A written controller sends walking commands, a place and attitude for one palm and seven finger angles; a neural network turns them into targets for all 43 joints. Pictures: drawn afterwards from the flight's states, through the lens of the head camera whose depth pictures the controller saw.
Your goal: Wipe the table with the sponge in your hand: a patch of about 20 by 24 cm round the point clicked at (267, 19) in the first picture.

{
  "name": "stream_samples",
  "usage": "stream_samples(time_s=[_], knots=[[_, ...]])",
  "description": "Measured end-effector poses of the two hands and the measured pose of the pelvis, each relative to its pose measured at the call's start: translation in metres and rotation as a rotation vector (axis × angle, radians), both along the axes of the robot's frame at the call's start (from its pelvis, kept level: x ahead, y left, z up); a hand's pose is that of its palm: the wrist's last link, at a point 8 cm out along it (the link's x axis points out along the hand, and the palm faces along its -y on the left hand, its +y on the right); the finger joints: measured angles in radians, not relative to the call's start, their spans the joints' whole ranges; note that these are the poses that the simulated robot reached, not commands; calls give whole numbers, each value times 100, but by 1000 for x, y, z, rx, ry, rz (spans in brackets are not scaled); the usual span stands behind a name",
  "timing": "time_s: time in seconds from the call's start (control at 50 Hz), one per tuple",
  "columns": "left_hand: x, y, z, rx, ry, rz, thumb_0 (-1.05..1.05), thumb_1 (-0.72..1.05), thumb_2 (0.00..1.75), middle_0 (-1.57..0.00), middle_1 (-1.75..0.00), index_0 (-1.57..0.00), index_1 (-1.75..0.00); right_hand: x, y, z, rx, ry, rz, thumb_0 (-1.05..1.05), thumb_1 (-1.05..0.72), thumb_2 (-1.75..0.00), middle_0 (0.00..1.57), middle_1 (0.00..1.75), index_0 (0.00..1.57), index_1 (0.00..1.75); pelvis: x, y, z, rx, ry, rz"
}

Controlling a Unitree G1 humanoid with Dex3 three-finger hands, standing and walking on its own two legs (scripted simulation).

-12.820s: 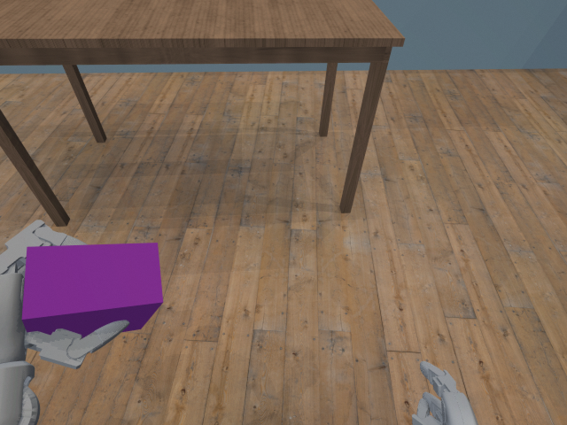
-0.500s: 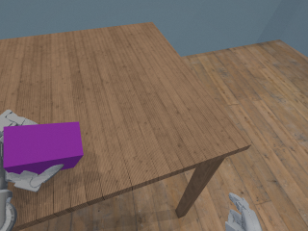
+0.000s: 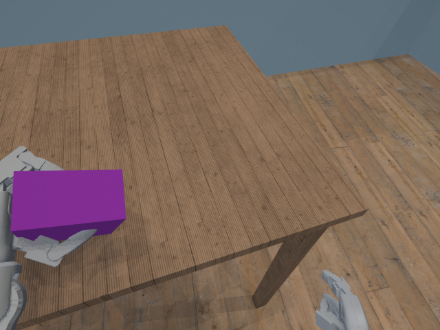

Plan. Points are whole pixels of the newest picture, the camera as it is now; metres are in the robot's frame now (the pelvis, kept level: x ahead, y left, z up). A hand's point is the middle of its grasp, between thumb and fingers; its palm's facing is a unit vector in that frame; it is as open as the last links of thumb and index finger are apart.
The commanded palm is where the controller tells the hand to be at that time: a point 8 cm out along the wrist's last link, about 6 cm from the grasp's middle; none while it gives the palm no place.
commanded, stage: turn the palm down, sponge in hand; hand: left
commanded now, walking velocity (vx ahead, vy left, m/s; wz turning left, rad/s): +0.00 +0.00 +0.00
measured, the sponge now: (86, 207) +0.24 +0.22 +0.15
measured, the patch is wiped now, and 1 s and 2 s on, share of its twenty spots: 0.00 0.00 0.00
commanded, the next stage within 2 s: none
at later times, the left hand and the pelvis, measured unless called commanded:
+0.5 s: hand (42, 218) +0.20 +0.24 +0.18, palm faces +0.41 -0.64 -0.65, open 10.1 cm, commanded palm +0.16 +0.26 +0.22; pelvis -0.03 -0.04 -0.01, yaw -1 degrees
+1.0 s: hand (57, 195) +0.22 +0.23 +0.20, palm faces +0.28 -0.39 -0.87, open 10.1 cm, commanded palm +0.18 +0.24 +0.26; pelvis -0.01 -0.05 -0.01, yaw -2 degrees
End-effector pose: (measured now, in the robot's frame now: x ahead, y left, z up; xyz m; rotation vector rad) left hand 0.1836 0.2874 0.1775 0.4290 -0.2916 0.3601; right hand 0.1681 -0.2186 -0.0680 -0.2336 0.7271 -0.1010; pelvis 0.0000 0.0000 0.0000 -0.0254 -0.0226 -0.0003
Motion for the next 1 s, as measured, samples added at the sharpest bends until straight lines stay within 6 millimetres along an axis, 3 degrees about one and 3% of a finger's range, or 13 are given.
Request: stream_samples(time_s=[0.04,0.12,0.22,0.28,0.42,0.5,0.66,0.86,1.0], knots=[[12,12,16,116,-19,3,-1,-49,103,-73,-135,-73,-136,-1,3,-3,-29,6,64,1,-90,-90,20,30,20,30,-3,-2,-1,4,-6,4],[24,31,29,50,13,56,-1,-49,103,-73,-135,-73,-136,0,0,-6,2,-8,92,1,-90,-90,21,30,21,30,-8,-5,-3,14,-6,-35],[13,-4,14,123,162,-4,-1,-49,103,-73,-136,-73,-136,4,-10,0,21,-101,65,1,-90,-90,21,30,21,30,-16,-7,-7,27,-15,-61],[-5,-21,24,180,117,-25,-1,-49,103,-73,-136,-73,-136,5,-17,4,10,-136,55,1,-90,-90,21,30,21,30,-21,-13,-9,32,-18,-58],[-25,-13,35,239,142,123,-1,-49,103,-73,-135,-73,-136,5,-32,-4,0,-128,53,1,-90,-90,21,30,20,30,-31,-31,-12,34,-40,-24],[-24,-17,33,281,222,162,-1,-49,103,-73,-135,-73,-136,3,-39,-7,6,-139,44,1,-90,-90,21,30,20,30,-34,-41,-12,38,-51,-21],[-11,-49,48,428,248,70,-1,-50,103,-73,-135,-73,-136,-1,-53,-13,28,-154,3,1,-90,-90,21,30,20,30,-29,-55,-12,36,-55,-28],[-1,-43,66,555,322,146,-1,-50,103,-73,-135,-73,-136,2,-72,-25,27,-103,-34,1,-90,-90,20,30,20,30,-15,-56,-13,40,-30,-35],[2,-46,69,628,328,148,-1,-50,103,-73,-135,-73,-136,16,-67,-22,19,-115,-31,1,-90,-90,20,30,20,30,-11,-49,-13,42,-18,-34]])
